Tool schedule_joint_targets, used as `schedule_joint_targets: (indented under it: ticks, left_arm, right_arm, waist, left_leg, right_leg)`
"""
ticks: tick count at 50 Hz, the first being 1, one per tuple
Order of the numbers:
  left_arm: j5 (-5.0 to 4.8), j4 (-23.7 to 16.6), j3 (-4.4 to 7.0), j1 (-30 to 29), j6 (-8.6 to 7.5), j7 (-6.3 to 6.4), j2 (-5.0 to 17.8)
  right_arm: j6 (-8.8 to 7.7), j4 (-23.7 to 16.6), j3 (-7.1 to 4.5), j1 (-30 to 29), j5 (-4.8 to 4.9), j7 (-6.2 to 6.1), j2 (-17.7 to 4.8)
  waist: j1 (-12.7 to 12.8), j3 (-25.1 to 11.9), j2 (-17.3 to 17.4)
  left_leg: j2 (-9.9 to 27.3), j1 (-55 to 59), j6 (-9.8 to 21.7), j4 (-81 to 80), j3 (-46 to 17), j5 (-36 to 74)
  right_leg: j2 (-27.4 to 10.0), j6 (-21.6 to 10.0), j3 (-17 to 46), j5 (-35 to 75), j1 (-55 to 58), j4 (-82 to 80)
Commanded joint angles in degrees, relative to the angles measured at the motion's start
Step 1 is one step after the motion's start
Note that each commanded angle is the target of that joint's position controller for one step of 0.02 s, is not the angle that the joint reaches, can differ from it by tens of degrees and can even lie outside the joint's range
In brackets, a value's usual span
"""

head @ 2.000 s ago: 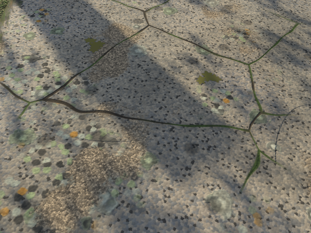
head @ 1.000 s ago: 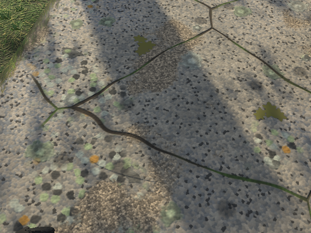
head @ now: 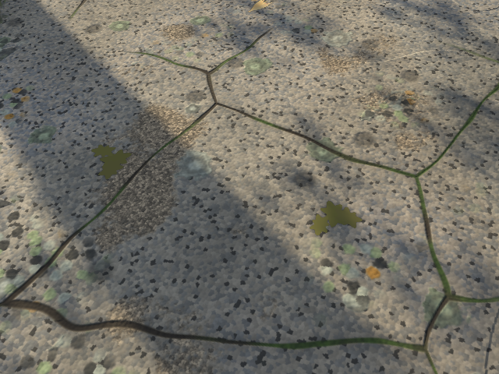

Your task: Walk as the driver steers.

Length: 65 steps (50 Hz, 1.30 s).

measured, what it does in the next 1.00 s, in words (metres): walks ahead, turning left: left foot, then right foot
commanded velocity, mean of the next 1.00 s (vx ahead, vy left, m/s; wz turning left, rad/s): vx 0.46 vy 0.00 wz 0.34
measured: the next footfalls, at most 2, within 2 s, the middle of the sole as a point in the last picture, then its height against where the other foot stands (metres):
left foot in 0.36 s outside the picture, level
right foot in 0.84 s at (252, 324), level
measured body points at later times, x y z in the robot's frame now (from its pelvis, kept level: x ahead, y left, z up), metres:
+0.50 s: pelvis +0.21 +0.09 -0.01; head +0.25 +0.11 +0.44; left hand +0.26 +0.38 -0.12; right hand +0.40 -0.16 -0.10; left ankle +0.24 +0.17 -0.74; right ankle +0.15 -0.07 -0.65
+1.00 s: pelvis +0.50 +0.12 -0.01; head +0.52 +0.13 +0.44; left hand +0.51 +0.42 -0.10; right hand +0.70 -0.09 -0.12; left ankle +0.36 +0.20 -0.65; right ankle +0.59 +0.05 -0.74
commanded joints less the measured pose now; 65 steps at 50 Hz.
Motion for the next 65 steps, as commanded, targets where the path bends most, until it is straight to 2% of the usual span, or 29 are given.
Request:
schedule_joint_targets:
  ticks: [1,6,14,16,18,19,20,21,22,23,24,25,28,34,39,41,42,43,44,45,46,47,48,49,51,55,61,64,65]
  left_arm:
    - [0.34,-3.67,2.30,-3.07,-2.16,0.70,8.75]
    - [0.03,-0.17,2.76,0.87,-3.08,0.24,10.79]
    - [-0.81,4.15,3.38,2.81,-2.57,-0.04,11.74]
    - [-1.04,4.09,3.66,1.34,-2.04,0.27,12.90]
    - [-0.80,3.54,3.07,0.86,-1.53,1.07,11.68]
    - [0.37,1.39,1.86,1.00,-2.02,1.55,9.09]
    - [1.42,-0.60,-0.01,3.98,-3.64,1.01,3.75]
    - [-0.48,-0.26,0.96,-0.23,-5.17,0.13,9.01]
    - [-1.78,-1.63,1.24,-4.12,-6.16,-0.47,10.57]
    - [-0.87,-1.76,0.98,-5.43,-6.67,-0.30,9.94]
    - [0.49,-1.84,1.23,-6.01,-6.69,-0.10,9.91]
    - [0.86,-1.86,1.42,-5.24,-6.26,-0.12,9.75]
    - [1.21,-1.23,1.06,-3.86,-4.71,0.07,8.13]
    - [0.55,-3.91,-0.37,-17.21,-5.03,-0.29,4.85]
    - [-0.34,-4.33,0.90,-19.20,-5.92,-1.20,7.85]
    - [-0.33,-2.88,1.83,-13.65,-6.31,-1.01,9.19]
    - [0.23,-1.52,2.68,-7.58,-6.59,-0.72,10.66]
    - [1.12,-0.88,3.30,1.11,-6.53,-0.30,13.40]
    - [1.21,2.50,4.47,5.99,-5.75,-0.84,17.36]
    - [-0.53,2.40,3.41,6.31,-5.62,-1.32,11.97]
    - [-0.74,2.05,2.49,2.97,-5.38,-1.14,8.89]
    - [-0.15,1.65,2.03,-0.28,-4.92,-1.14,8.41]
    - [0.06,1.80,1.72,-1.99,-4.54,-1.18,7.80]
    - [0.46,1.77,1.37,-2.57,-4.50,-1.07,7.29]
    - [-0.18,2.26,1.21,-2.26,-4.43,-0.97,6.90]
    - [-1.25,3.50,2.42,-0.98,-3.64,0.06,10.85]
    - [-1.85,5.33,2.74,4.02,-2.11,0.62,11.66]
    - [-1.45,5.07,2.08,3.47,-1.64,0.72,9.15]
    - [-0.82,4.08,0.90,2.49,-1.88,0.55,5.73]
  right_arm:
    - [-0.97,-2.35,-0.38,-2.04,0.09,0.19,-3.29]
    - [-0.66,-3.75,0.64,-7.12,1.18,0.61,-2.74]
    - [-1.00,-6.88,1.35,-10.61,1.59,2.64,-2.47]
    - [-1.05,-7.02,0.88,-7.82,1.38,2.91,-3.52]
    - [-0.87,-3.67,-1.64,5.43,1.35,2.30,-7.68]
    - [-0.50,-2.63,-3.31,14.86,1.37,1.46,-12.93]
    - [-0.93,-2.47,-3.46,16.69,1.51,1.75,-16.36]
    - [-1.02,-2.93,-1.94,16.63,1.60,1.67,-10.55]
    - [-0.99,-3.45,-1.45,13.59,1.15,1.45,-9.14]
    - [-0.78,-4.25,-1.25,10.42,0.95,1.27,-8.58]
    - [-0.58,-5.05,-0.76,7.77,0.70,1.13,-7.38]
    - [-0.52,-5.79,-0.34,6.02,0.13,0.89,-6.74]
    - [-0.78,-5.32,-0.44,4.94,0.47,0.10,-7.18]
    - [-0.15,-2.26,-1.08,9.95,1.45,-1.34,-8.86]
    - [0.89,-0.78,-1.31,12.12,1.87,-1.88,-8.54]
    - [1.34,-0.94,-1.34,10.89,1.44,-1.80,-7.99]
    - [1.33,-1.18,-0.64,10.76,1.05,-1.52,-5.98]
    - [1.25,-2.30,0.64,11.53,-0.07,-1.33,-2.95]
    - [0.61,-2.12,1.92,22.02,1.64,-1.12,1.33]
    - [0.26,-0.74,1.26,21.08,2.33,-1.22,-4.02]
    - [0.10,-1.88,0.45,12.97,2.18,-1.07,-7.19]
    - [-0.19,-3.36,0.58,7.81,1.16,-1.15,-7.01]
    - [-0.81,-4.50,0.52,4.48,0.02,-1.02,-6.41]
    - [-1.21,-4.85,0.53,4.23,-0.21,-0.79,-5.47]
    - [-1.54,-4.89,1.13,5.05,-0.33,-0.51,-3.33]
    - [-2.11,-6.48,2.76,-1.55,-0.68,0.02,-0.36]
    - [-3.15,-8.05,1.78,-8.41,0.60,0.74,-3.42]
    - [-3.38,-6.39,0.18,-1.36,0.45,0.05,-5.58]
    - [-3.38,-5.51,-0.80,6.36,-0.33,-0.57,-8.41]
  waist:
    - [0.20,-0.80,-7.35]
    - [3.41,1.74,-7.47]
    - [4.58,4.43,-6.07]
    - [2.32,1.99,-6.76]
    - [-4.35,-7.01,-4.55]
    - [-7.82,-13.51,2.40]
    - [-4.68,-18.25,15.34]
    - [-7.69,-16.79,8.88]
    - [-7.22,-9.83,6.23]
    - [-5.52,-6.70,0.74]
    - [-3.80,-3.92,-0.61]
    - [-1.96,-3.16,0.87]
    - [-0.08,-1.51,1.76]
    - [-4.58,0.86,2.65]
    - [-4.02,0.52,4.31]
    - [-0.98,-1.37,5.64]
    - [1.91,-6.04,4.68]
    - [5.08,-15.22,-0.80]
    - [0.77,-21.52,-20.75]
    - [2.47,-17.77,-15.79]
    - [3.89,-9.19,-9.49]
    - [2.96,-4.86,-5.07]
    - [2.07,-1.17,-3.97]
    - [0.65,-0.59,-5.38]
    - [-0.66,-1.51,-7.55]
    - [0.67,-0.41,-7.21]
    - [2.06,-0.09,-7.18]
    - [-2.67,-2.29,-7.27]
    - [-6.49,-7.60,-2.79]
  left_leg:
    - [1.84,-4.79,-1.03,-7.89,-0.29,9.42]
    - [2.05,-6.13,-0.81,-18.95,-0.73,14.70]
    - [0.77,-7.56,3.32,-25.09,0.50,9.00]
    - [-1.76,-0.80,5.25,-26.51,3.58,6.68]
    - [-6.12,20.85,8.22,-29.36,5.45,9.46]
    - [4.47,38.68,13.49,-30.70,-11.93,5.97]
    - [15.74,51.87,22.29,-39.38,-42.04,-3.94]
    - [15.34,52.36,20.66,-42.64,-41.96,-9.07]
    - [13.81,46.15,18.97,-43.03,-34.18,-4.85]
    - [11.60,39.36,17.63,-43.09,-28.81,0.46]
    - [9.71,33.35,17.07,-44.23,-25.24,6.40]
    - [8.30,29.11,17.02,-45.59,-23.18,10.52]
    - [6.15,21.94,17.68,-47.45,-18.20,18.94]
    - [1.63,16.90,13.37,-46.00,-13.78,17.24]
    - [5.14,24.81,11.48,-39.70,-21.63,15.29]
    - [4.90,26.24,10.23,-34.73,-22.09,21.85]
    - [1.92,25.04,8.63,-26.93,-19.64,25.92]
    - [-1.58,18.03,6.73,-11.56,-15.65,16.79]
    - [-10.25,-2.84,2.44,7.55,-9.35,-13.63]
    - [-6.89,-10.00,2.07,14.39,-11.30,-15.32]
    - [-4.79,-11.98,2.05,15.76,-10.22,-10.22]
    - [-2.47,-10.97,2.07,13.99,-7.18,-6.36]
    - [-0.83,-10.47,1.98,10.27,-5.85,-3.82]
    - [0.45,-7.70,1.91,7.21,-5.57,-2.12]
    - [0.79,-4.97,1.06,0.83,-4.00,-2.53]
    - [-0.49,1.27,-0.86,-16.56,-1.58,4.55]
    - [-3.21,11.14,-0.79,-29.58,-3.16,15.53]
    - [-1.82,24.31,2.01,-34.04,-2.77,12.36]
    - [5.97,35.20,5.15,-34.68,-10.01,8.34]
  right_leg:
    - [-13.03,-8.55,12.68,-2.04,3.95,-14.99]
    - [-16.17,-8.51,10.05,-1.90,7.36,-16.85]
    - [-19.28,-7.06,3.33,7.97,16.03,-14.11]
    - [-18.66,-5.48,0.70,22.54,16.13,-8.86]
    - [-13.94,-1.69,-6.07,40.08,10.06,10.01]
    - [-10.22,2.19,-9.16,26.82,-5.79,29.39]
    - [0.62,5.27,-3.07,-18.00,-26.08,45.84]
    - [-2.72,4.37,4.38,-17.38,-32.63,50.80]
    - [-5.08,3.32,3.31,-12.13,-35.15,49.91]
    - [-7.34,3.03,2.67,-7.89,-33.10,46.08]
    - [-8.62,3.54,2.50,-4.92,-30.39,41.69]
    - [-9.31,4.09,2.69,-3.17,-27.06,39.85]
    - [-8.72,6.73,0.95,-0.63,-24.42,34.65]
    - [-4.16,8.49,-0.31,18.02,-17.55,10.32]
    - [-3.38,5.92,2.91,14.50,-14.06,2.96]
    - [-3.05,3.54,1.20,10.93,-7.09,1.05]
    - [-4.67,1.32,1.22,12.02,2.92,0.10]
    - [-13.78,-2.51,10.45,9.56,18.54,2.24]
    - [-25.48,-12.98,37.89,-2.31,36.42,-2.63]
    - [-25.69,-12.80,45.24,-15.49,34.19,-7.22]
    - [-22.92,-10.72,36.50,-14.53,26.72,-8.30]
    - [-20.25,-9.58,29.97,-7.95,19.53,-8.99]
    - [-18.01,-9.72,25.65,-0.66,13.74,-10.02]
    - [-16.14,-9.46,22.81,4.95,10.31,-10.97]
    - [-14.10,-10.15,19.81,11.14,8.37,-12.09]
    - [-12.47,-10.18,14.56,12.29,1.70,-13.72]
    - [-12.69,-6.77,17.58,5.18,0.78,-10.05]
    - [-9.44,-3.36,17.84,2.31,-2.52,-1.77]
    - [-5.89,-0.97,13.85,-1.63,-7.96,11.66]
